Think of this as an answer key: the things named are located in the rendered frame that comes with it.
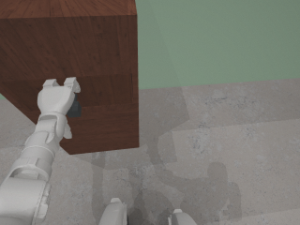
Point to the left robot upper arm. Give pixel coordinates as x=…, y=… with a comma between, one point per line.
x=24, y=201

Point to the cabinet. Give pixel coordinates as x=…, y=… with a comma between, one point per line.
x=48, y=39

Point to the drawer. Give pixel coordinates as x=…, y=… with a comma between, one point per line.
x=97, y=90

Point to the robot thigh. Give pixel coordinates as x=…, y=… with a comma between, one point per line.
x=115, y=213
x=180, y=218

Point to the left robot hand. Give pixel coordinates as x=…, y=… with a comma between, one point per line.
x=58, y=99

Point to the handle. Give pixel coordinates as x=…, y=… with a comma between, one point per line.
x=75, y=109

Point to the robot left thigh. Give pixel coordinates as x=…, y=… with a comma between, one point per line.
x=115, y=213

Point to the robot right thigh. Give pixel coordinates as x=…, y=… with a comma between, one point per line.
x=180, y=218

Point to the robot left forearm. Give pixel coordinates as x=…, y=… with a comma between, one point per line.
x=36, y=159

